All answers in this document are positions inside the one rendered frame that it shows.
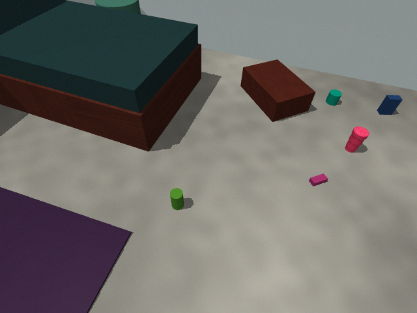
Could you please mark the bed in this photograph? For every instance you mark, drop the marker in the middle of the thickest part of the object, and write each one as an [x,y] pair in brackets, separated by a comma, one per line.
[116,74]

